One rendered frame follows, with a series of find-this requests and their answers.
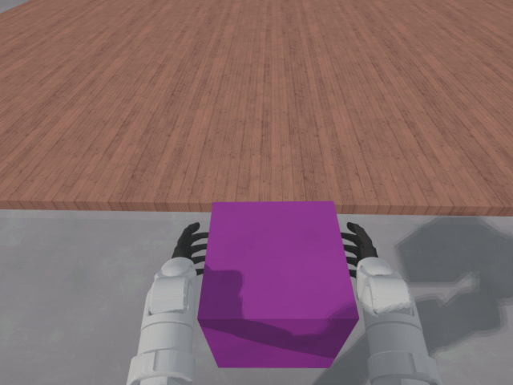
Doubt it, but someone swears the left robot forearm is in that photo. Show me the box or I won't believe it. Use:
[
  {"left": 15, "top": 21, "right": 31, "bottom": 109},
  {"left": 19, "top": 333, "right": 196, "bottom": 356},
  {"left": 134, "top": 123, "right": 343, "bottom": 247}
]
[{"left": 127, "top": 257, "right": 197, "bottom": 385}]

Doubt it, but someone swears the robot left hand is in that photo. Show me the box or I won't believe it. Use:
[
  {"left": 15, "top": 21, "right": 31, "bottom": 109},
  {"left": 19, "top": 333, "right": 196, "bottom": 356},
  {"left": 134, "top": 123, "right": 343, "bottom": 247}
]
[{"left": 172, "top": 222, "right": 208, "bottom": 276}]

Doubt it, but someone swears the robot right hand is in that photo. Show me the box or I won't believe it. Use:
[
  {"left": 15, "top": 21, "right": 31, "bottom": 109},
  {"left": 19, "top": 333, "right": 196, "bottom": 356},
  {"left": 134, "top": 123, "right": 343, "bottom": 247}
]
[{"left": 341, "top": 222, "right": 378, "bottom": 278}]

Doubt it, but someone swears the right robot forearm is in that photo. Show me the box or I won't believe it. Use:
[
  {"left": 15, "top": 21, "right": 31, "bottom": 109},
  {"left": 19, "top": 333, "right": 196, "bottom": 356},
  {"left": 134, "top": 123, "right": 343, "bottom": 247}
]
[{"left": 356, "top": 257, "right": 443, "bottom": 385}]

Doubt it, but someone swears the carton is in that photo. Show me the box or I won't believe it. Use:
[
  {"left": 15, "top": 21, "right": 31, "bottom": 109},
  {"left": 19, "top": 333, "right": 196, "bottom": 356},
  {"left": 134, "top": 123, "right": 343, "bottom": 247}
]
[{"left": 197, "top": 201, "right": 359, "bottom": 368}]

